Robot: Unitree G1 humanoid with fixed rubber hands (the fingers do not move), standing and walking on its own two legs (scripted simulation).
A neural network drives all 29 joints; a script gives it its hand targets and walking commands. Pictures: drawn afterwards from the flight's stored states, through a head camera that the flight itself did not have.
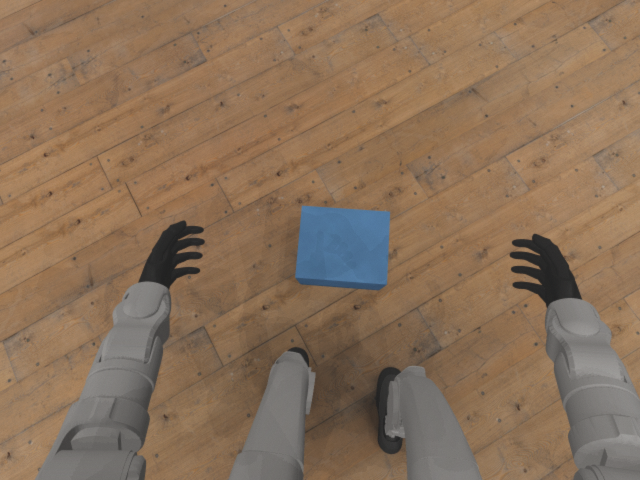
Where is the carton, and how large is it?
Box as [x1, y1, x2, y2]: [295, 206, 389, 289]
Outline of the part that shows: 302,206 295,277 300,283 367,289 379,289 386,284 389,212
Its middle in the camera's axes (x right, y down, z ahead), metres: +0.05 +0.03 +1.03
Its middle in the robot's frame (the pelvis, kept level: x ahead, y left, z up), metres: +0.46 +0.00 -0.62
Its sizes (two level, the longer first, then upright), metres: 0.219 0.180 0.165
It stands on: the floor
